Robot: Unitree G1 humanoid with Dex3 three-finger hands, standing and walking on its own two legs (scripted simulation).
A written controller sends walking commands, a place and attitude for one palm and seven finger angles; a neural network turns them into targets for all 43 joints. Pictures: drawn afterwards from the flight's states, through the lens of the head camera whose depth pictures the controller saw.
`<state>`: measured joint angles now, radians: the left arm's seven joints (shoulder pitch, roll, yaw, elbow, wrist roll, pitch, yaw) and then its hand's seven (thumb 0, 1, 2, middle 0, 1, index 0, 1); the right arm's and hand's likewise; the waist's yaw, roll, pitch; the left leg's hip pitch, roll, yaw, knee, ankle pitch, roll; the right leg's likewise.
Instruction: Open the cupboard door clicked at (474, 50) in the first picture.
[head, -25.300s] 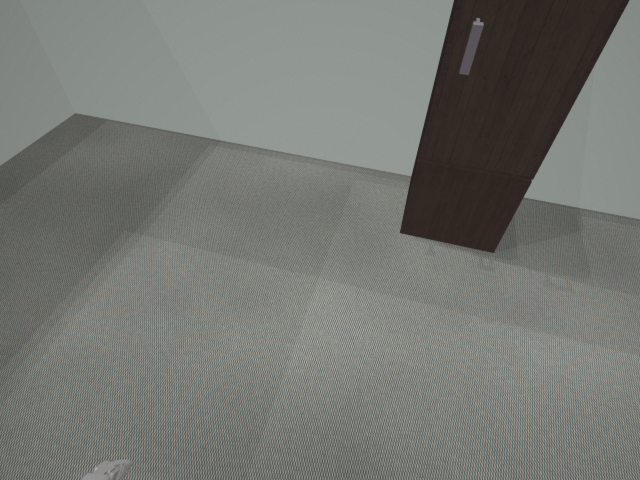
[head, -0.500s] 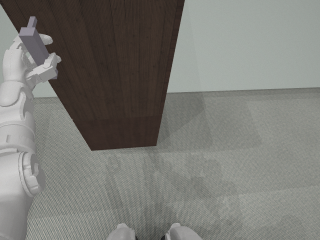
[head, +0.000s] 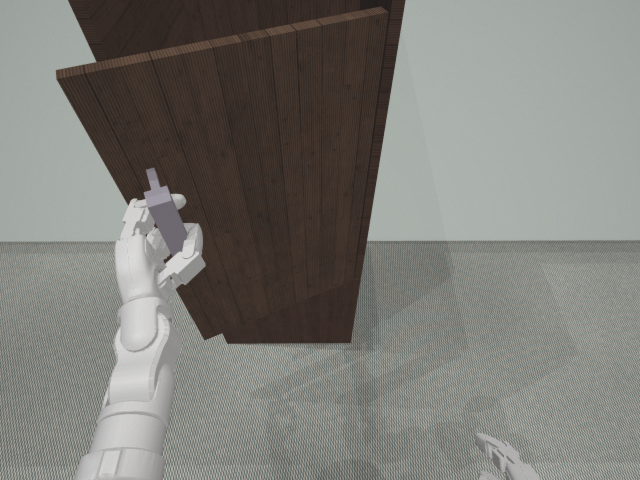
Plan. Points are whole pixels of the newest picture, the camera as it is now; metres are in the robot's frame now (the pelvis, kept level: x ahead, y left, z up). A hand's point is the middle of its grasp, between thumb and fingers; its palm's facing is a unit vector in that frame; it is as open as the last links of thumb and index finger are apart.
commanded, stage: pull the door open along its arc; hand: left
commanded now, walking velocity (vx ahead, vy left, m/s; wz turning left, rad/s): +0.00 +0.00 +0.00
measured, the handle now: (170, 220) +0.42 +0.20 +0.09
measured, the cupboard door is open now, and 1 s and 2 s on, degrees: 25 53 54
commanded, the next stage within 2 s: open thumb and fingers to let go in 0.36 s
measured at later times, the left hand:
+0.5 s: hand (288, 326) +0.27 +0.04 +0.09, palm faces +0.40 -0.92 -0.01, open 6.7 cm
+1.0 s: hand (287, 320) +0.28 +0.04 +0.08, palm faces +0.42 -0.91 -0.02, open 12.9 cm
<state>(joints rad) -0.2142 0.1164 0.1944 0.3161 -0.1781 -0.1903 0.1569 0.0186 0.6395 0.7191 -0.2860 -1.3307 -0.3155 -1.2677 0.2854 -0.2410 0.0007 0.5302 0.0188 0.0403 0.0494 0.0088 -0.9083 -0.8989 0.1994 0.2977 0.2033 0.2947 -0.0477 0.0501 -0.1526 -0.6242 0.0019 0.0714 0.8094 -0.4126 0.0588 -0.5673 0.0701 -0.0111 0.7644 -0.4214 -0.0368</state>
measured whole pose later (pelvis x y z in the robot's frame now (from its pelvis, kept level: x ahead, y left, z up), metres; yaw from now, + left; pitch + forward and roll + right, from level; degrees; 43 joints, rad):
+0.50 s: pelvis -0.02 -0.05 +0.00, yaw +4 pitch +5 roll +1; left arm 0.09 -0.09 -0.22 0.03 0.07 -0.07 0.56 0.01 0.64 0.72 -0.28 -1.30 -0.28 -1.32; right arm 0.22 -0.20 0.02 0.56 -0.04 0.08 0.01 0.01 -0.91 -0.90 0.20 0.30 0.20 0.29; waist -0.03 0.04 -0.11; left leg -0.50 -0.01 0.00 0.78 -0.38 0.00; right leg -0.44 0.06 -0.08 0.78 -0.44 -0.10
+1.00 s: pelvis -0.02 -0.05 +0.00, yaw +5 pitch +6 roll +1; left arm 0.02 -0.09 -0.17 0.13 0.04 -0.12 0.53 0.00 -0.31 0.38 -0.31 -1.19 -0.31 -1.20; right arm 0.20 -0.20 0.01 0.59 -0.04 0.08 -0.01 0.01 -0.91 -0.90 0.20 0.30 0.20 0.29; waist -0.01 0.04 -0.11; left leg -0.52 -0.02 0.00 0.77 -0.36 -0.01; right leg -0.47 0.06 -0.09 0.79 -0.44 -0.11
